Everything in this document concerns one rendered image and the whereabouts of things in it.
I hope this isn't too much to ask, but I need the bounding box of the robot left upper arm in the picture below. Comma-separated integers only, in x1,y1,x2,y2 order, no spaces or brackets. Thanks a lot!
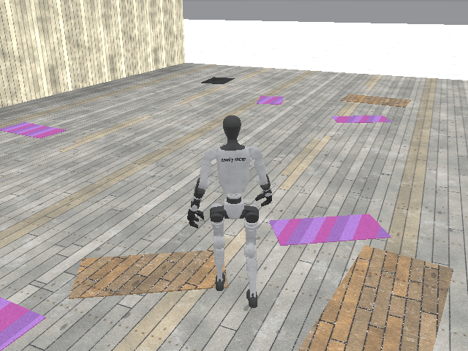
198,148,218,189

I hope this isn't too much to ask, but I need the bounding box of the robot left hand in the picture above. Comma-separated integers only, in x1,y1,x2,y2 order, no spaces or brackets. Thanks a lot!
187,209,204,228

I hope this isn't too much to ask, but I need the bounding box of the right robot thigh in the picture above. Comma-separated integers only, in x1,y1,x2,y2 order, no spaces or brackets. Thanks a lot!
244,205,259,258

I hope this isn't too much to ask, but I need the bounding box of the left robot forearm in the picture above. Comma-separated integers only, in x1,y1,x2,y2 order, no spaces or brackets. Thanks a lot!
189,178,205,211

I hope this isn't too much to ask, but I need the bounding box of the robot right upper arm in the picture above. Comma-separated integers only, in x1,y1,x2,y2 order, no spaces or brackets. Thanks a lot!
248,146,268,185

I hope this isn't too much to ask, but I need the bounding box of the right robot forearm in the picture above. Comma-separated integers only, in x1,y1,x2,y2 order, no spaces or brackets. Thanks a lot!
260,174,272,197

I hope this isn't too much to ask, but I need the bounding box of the robot right foot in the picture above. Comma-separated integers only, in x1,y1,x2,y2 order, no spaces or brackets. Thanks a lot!
246,289,257,308

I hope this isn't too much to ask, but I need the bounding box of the robot right hand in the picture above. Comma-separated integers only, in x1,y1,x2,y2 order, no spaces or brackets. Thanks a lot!
255,193,272,206

